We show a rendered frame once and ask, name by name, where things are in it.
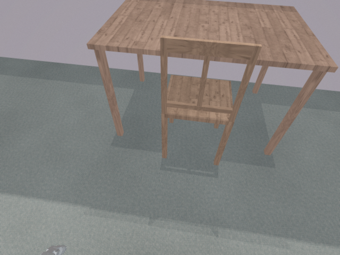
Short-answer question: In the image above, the chair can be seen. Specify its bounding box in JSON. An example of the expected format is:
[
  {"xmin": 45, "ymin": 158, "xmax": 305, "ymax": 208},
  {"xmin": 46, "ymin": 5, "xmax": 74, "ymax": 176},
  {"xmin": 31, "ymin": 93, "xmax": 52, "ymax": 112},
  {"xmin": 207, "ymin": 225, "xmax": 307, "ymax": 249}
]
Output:
[{"xmin": 160, "ymin": 36, "xmax": 262, "ymax": 165}]

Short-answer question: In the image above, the table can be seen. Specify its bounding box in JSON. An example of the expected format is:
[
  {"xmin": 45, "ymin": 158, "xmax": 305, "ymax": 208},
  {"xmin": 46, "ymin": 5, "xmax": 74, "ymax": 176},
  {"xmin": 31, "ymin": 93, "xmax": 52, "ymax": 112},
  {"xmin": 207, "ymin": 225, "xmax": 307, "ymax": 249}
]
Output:
[{"xmin": 87, "ymin": 0, "xmax": 338, "ymax": 155}]

